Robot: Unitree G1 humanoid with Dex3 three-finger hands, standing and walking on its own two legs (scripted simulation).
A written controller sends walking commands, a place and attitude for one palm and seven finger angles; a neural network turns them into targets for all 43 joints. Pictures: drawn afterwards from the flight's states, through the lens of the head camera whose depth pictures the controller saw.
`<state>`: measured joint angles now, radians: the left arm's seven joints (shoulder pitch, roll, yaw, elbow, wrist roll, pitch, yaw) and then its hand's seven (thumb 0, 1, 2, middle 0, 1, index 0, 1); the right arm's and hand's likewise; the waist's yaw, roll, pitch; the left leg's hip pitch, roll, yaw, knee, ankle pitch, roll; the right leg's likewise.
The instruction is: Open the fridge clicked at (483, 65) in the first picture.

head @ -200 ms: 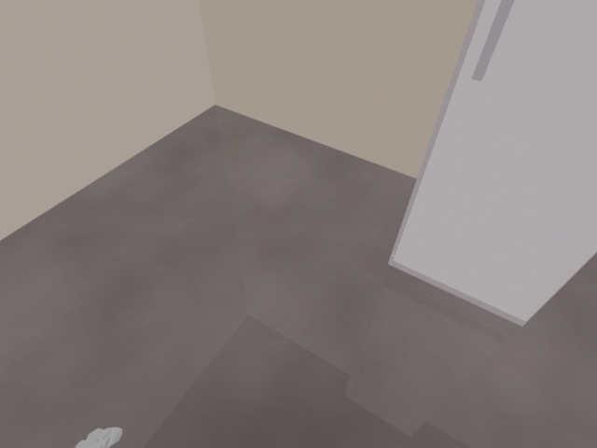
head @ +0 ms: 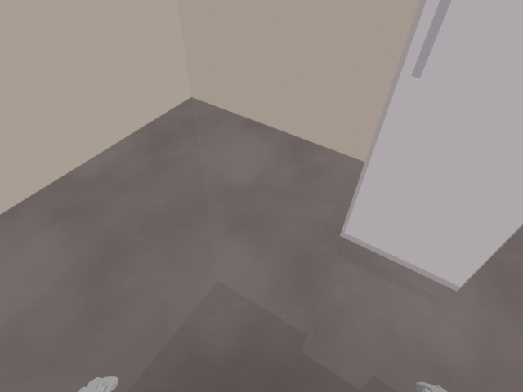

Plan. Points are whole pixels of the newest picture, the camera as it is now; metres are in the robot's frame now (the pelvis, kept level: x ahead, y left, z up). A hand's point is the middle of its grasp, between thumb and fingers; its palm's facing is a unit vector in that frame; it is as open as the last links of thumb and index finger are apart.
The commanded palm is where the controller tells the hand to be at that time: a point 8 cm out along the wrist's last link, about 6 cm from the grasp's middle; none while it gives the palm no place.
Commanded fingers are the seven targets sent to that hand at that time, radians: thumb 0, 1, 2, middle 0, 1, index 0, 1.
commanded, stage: stand and wait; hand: left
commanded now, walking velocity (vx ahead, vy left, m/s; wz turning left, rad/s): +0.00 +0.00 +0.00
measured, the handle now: (439, 18) +0.89 -0.37 +0.24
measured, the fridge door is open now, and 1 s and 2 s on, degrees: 0 0 0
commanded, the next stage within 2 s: look at it before walking up in 0.62 s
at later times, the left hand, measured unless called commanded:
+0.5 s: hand out of the picture +0.05 +0.24 -0.15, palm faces -0.03 -0.94 -0.34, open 7.4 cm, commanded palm none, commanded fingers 0.00 0.90 0.90 -0.20 -0.30 -0.20 -0.30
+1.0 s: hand out of the picture +0.06 +0.22 -0.15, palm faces -0.03 -0.94 -0.33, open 7.4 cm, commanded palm none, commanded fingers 0.00 0.90 0.90 -0.20 -0.30 -0.20 -0.30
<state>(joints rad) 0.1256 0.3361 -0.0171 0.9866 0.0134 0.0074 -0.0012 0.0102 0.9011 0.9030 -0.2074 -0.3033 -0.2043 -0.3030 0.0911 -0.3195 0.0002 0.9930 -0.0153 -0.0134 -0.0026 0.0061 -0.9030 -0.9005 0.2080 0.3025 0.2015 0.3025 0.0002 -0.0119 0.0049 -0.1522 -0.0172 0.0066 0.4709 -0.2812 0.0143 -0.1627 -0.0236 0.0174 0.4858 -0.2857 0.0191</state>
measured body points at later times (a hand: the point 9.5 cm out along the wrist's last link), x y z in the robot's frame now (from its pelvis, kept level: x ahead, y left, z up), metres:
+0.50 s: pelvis -0.02 -0.01 +0.01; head -0.02 -0.01 +0.45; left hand +0.05 +0.29 -0.13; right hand +0.05 -0.31 -0.13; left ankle -0.02 +0.11 -0.74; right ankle -0.01 -0.13 -0.74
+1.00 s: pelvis -0.02 -0.02 +0.01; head -0.01 -0.02 +0.46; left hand +0.06 +0.27 -0.12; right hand +0.06 -0.32 -0.13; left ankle -0.02 +0.11 -0.74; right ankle -0.01 -0.13 -0.74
